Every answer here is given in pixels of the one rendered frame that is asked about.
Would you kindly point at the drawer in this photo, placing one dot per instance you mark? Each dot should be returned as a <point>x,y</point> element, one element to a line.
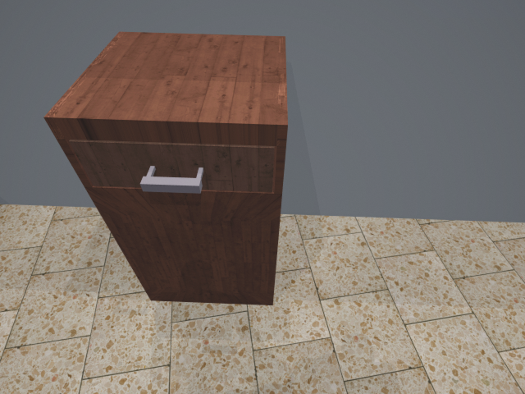
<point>225,166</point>

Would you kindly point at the handle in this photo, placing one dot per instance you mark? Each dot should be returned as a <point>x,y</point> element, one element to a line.
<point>152,183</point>

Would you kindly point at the cabinet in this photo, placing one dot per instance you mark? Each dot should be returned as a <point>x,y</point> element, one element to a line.
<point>219,246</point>

